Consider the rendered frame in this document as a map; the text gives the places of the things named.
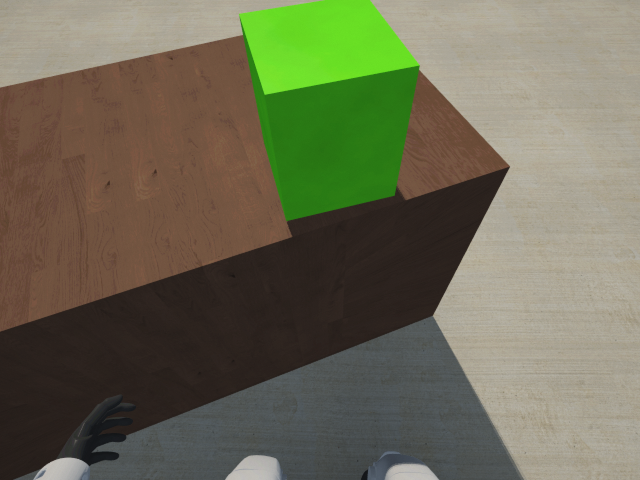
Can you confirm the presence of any robot right shin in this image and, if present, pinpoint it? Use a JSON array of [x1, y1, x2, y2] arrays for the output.
[[379, 451, 400, 460]]

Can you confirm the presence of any carton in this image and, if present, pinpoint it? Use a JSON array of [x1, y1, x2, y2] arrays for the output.
[[239, 0, 420, 221]]

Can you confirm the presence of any robot left hand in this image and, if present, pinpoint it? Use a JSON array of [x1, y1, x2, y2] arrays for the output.
[[56, 394, 136, 466]]

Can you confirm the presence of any robot right thigh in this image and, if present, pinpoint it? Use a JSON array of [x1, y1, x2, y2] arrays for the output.
[[367, 454, 439, 480]]

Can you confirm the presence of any pedestal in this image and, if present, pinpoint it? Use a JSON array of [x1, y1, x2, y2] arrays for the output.
[[0, 35, 510, 480]]

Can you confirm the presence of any left robot forearm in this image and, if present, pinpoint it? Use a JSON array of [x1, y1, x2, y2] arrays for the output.
[[33, 458, 90, 480]]

